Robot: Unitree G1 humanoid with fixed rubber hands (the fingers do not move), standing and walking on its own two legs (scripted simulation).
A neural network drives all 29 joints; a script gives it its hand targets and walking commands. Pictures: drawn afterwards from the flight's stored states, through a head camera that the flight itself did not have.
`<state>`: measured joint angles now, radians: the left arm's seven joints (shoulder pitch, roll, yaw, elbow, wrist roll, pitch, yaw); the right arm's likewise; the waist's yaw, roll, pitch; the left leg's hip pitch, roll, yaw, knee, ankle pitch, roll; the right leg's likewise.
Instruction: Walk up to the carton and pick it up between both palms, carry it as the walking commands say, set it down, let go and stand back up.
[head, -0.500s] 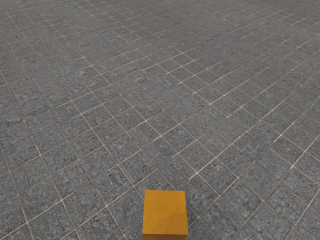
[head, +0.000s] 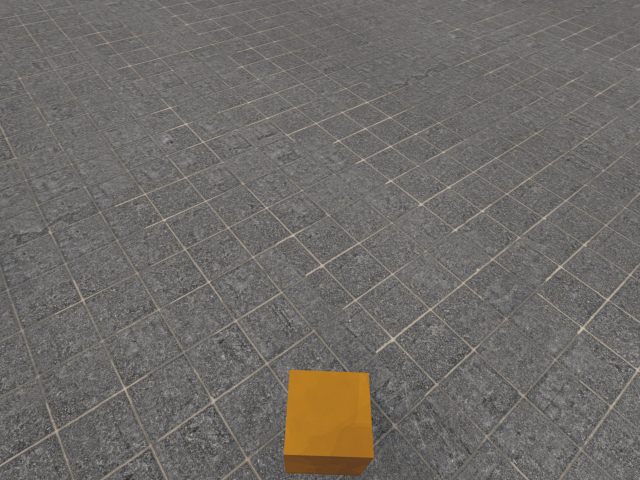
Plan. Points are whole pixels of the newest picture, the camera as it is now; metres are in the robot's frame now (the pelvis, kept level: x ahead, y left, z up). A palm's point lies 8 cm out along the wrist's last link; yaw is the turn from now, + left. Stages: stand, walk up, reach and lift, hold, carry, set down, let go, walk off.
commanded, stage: stand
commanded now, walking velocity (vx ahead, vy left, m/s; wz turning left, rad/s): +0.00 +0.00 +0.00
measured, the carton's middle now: (325, 424) +0.37 -0.04 -0.65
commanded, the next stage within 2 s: reach and lift in 0.36 s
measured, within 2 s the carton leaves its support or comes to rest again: neither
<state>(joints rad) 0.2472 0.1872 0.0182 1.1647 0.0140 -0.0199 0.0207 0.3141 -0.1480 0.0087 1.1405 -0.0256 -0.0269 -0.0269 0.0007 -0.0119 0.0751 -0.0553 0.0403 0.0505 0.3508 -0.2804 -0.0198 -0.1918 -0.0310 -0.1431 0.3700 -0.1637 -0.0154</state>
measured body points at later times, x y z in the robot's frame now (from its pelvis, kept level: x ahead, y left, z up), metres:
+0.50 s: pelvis -0.02 +0.00 -0.02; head +0.04 +0.00 +0.42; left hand +0.09 +0.24 -0.16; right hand +0.08 -0.23 -0.16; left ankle -0.06 +0.13 -0.74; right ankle +0.02 -0.10 -0.74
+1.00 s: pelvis -0.06 +0.01 -0.07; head +0.09 +0.00 +0.36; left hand +0.17 +0.21 -0.20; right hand +0.15 -0.21 -0.20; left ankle -0.06 +0.13 -0.74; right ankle +0.02 -0.11 -0.74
